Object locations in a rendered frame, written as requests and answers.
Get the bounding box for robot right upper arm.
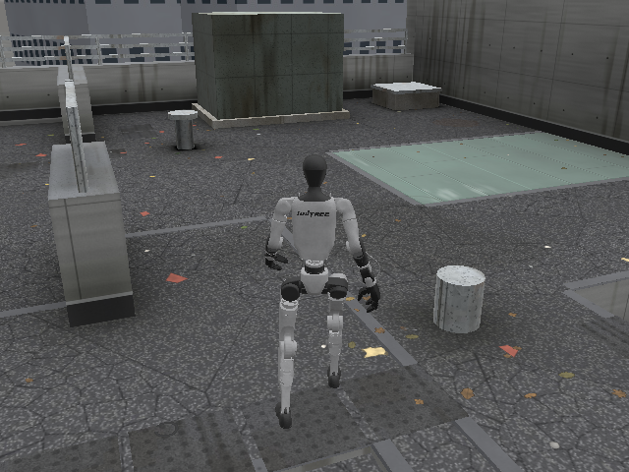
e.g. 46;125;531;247
334;198;362;254

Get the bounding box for robot left forearm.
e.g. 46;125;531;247
264;234;278;261

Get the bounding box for right robot hand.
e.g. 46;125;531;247
358;284;380;313

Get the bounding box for robot right shin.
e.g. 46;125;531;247
328;316;343;376

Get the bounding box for robot left upper arm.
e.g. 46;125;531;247
267;197;295;250

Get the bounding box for robot left thigh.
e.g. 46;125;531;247
279;276;301;359

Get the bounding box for robot right forearm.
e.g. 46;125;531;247
353;238;376;287

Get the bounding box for left robot hand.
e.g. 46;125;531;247
265;254;288;270

